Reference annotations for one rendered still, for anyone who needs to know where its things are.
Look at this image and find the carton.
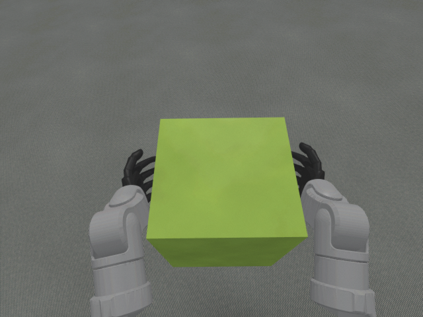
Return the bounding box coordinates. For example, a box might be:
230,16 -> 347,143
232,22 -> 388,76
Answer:
146,118 -> 308,267

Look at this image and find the left robot hand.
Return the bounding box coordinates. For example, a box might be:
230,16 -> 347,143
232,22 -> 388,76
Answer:
122,149 -> 156,203

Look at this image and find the robot right forearm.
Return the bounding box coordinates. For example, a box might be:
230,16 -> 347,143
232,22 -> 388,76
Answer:
301,179 -> 376,317

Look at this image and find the right robot hand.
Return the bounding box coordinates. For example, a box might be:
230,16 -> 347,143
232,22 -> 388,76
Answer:
291,143 -> 325,198

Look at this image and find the robot left forearm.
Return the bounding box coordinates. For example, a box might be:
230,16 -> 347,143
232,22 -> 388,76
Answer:
89,185 -> 153,317

